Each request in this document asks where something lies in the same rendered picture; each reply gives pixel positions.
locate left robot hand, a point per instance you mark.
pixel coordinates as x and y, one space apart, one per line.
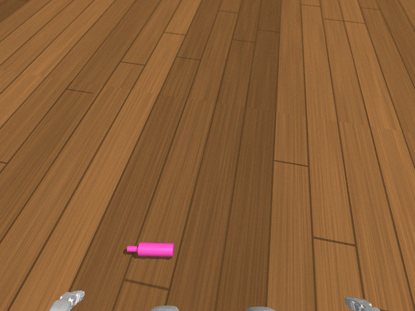
67 301

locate right robot hand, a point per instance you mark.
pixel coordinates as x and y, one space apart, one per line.
359 305

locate bottle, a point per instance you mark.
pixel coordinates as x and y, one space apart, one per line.
153 249

